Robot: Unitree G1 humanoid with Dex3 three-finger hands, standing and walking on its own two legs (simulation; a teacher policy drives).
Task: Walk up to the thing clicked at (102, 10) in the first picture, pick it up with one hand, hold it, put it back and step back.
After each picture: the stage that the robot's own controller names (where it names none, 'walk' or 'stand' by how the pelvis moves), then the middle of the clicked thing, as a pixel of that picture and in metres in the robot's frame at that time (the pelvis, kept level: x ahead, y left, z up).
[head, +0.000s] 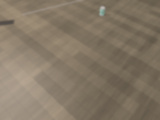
stand; (102, 11) +2.03 -0.31 -0.72
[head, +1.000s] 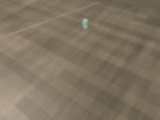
walk; (85, 23) +1.90 +0.09 -0.69
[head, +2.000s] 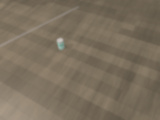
walk; (60, 44) +1.27 +0.33 -0.72
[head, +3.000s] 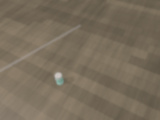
walk; (59, 78) +0.81 +0.28 -0.72
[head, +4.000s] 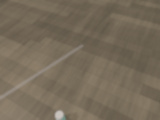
walk; (60, 117) +0.47 +0.24 -0.72
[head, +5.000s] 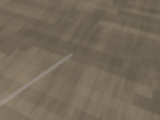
stand; out of the picture +0.36 +0.23 -0.72
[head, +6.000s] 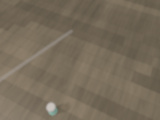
stand; (52, 109) +0.41 +0.24 -0.71
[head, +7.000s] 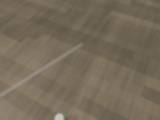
stand; out of the picture +0.41 +0.19 -0.71
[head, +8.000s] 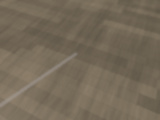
stand; out of the picture +0.37 +0.21 -0.73
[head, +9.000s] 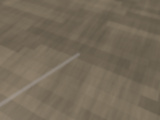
stand; out of the picture +0.39 +0.20 -0.73
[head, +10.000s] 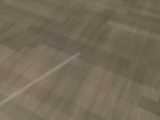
stand; out of the picture +0.38 +0.20 -0.73
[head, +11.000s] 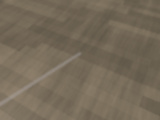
go down; out of the picture +0.38 +0.20 -0.73
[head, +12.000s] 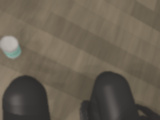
go down; (11, 47) +0.47 +0.24 -0.31
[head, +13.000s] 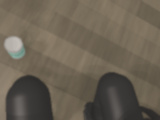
approach; (15, 48) +0.45 +0.25 -0.30
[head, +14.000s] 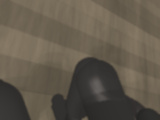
close in; out of the picture +0.44 +0.30 -0.22
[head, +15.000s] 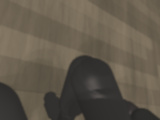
close; out of the picture +0.43 +0.30 -0.22
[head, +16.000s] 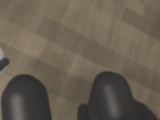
lift; out of the picture +0.37 +0.28 -0.12
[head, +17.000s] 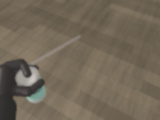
hold; (32, 85) +0.33 +0.17 +0.02
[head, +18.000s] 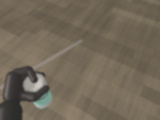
hold; (39, 91) +0.32 +0.16 -0.01
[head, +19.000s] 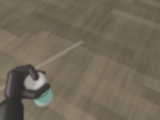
hold; (39, 89) +0.32 +0.16 -0.01
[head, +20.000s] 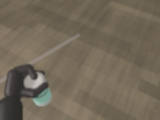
crouch; (38, 89) +0.33 +0.16 -0.04
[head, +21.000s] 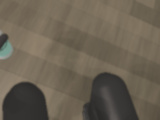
crouch; out of the picture +0.46 +0.24 -0.11
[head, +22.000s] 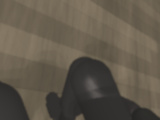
lower; out of the picture +0.41 +0.32 -0.23
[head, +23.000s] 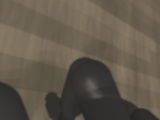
lower; out of the picture +0.41 +0.32 -0.23
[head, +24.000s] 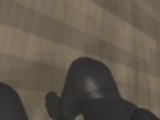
lower; out of the picture +0.41 +0.32 -0.23
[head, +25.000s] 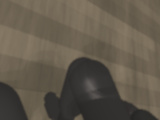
lower; out of the picture +0.41 +0.32 -0.23
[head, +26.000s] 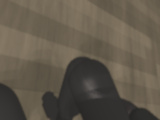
open; out of the picture +0.41 +0.32 -0.23
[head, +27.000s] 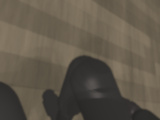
withdraw; out of the picture +0.39 +0.31 -0.23
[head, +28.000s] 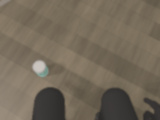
walk; (41, 69) +0.44 +0.23 -0.43
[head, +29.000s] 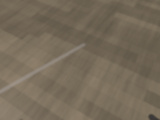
stand; out of the picture +0.38 +0.18 -0.66
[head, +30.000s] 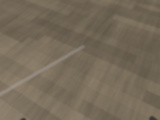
stand; out of the picture +0.39 +0.19 -0.67
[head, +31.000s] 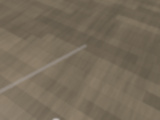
stand; out of the picture +0.39 +0.20 -0.68
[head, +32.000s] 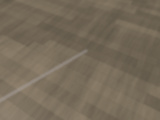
stand; out of the picture +0.40 +0.19 -0.72
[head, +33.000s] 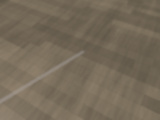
stand; out of the picture +0.37 +0.20 -0.73
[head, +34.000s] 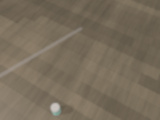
walk; (55, 109) +0.40 +0.18 -0.70
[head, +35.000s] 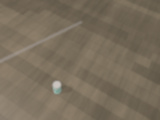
walk; (57, 87) +0.62 +0.16 -0.71
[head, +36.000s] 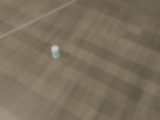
walk; (55, 52) +0.93 +0.26 -0.70
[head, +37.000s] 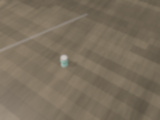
stand; (64, 61) +0.98 +0.19 -0.71
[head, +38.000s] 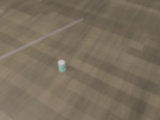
stand; (62, 66) +0.98 +0.20 -0.73
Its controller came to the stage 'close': yes
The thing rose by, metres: 0.68
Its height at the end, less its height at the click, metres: +0.00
